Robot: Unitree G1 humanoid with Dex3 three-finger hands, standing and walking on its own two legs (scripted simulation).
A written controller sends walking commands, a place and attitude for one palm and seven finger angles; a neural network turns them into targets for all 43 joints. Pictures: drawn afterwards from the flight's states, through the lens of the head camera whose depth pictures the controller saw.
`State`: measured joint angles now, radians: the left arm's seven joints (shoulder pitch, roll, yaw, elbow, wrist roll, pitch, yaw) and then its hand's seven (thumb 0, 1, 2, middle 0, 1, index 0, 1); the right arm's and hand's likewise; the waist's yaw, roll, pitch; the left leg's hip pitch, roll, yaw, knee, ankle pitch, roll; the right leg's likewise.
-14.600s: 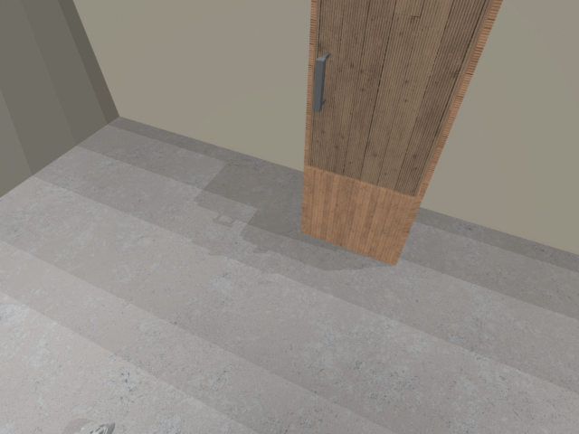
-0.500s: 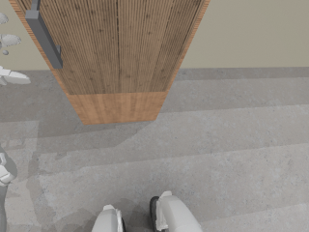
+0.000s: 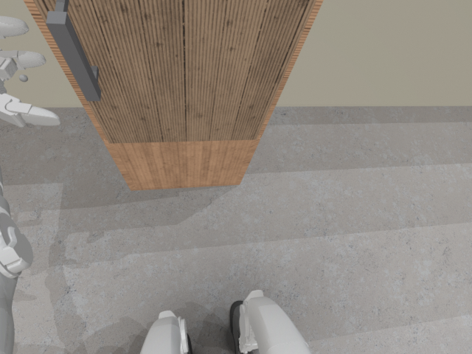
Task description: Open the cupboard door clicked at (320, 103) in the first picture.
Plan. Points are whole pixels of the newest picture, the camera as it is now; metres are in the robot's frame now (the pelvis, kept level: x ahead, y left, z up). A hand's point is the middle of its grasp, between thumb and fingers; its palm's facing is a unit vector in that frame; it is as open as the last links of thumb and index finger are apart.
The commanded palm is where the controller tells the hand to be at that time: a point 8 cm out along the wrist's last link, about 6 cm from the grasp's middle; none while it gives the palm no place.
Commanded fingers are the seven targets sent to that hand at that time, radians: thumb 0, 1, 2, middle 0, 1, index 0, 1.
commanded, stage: slide the fingers in behind the handle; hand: left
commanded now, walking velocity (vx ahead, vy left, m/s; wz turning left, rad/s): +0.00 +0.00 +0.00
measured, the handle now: (79, 52) +0.58 +0.19 +0.07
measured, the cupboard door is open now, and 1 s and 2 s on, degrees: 0 0 0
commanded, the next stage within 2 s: close the thumb around the handle in 1.64 s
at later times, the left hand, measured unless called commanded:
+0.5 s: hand (57, 75) +0.53 +0.21 +0.07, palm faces +0.00 -1.00 -0.03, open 13.9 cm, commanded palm +0.51 +0.25 +0.07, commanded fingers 0.00 -0.50 0.30 -0.30 -1.20 -0.30 -1.20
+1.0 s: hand (74, 78) +0.53 +0.19 +0.07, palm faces -0.01 -1.00 -0.01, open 14.0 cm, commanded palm +0.51 +0.23 +0.07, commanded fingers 0.00 -0.50 0.30 -0.30 -1.20 -0.30 -1.20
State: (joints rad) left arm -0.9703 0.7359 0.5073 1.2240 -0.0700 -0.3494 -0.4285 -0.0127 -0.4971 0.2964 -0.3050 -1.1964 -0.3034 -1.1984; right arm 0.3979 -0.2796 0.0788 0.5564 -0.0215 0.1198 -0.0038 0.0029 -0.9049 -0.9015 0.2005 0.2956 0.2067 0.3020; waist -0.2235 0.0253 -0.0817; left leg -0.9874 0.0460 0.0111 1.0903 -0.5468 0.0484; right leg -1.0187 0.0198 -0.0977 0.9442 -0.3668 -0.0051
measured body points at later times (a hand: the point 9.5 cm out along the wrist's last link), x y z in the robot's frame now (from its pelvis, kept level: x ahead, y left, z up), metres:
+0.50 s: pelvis -0.01 -0.01 +0.00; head +0.16 +0.02 +0.42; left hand +0.53 +0.27 +0.07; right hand -0.03 -0.27 -0.10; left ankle -0.03 +0.08 -0.66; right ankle +0.04 -0.13 -0.66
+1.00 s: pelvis +0.00 -0.01 +0.00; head +0.16 +0.02 +0.42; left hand +0.53 +0.25 +0.07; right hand -0.01 -0.27 -0.10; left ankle -0.03 +0.08 -0.66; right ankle +0.04 -0.13 -0.66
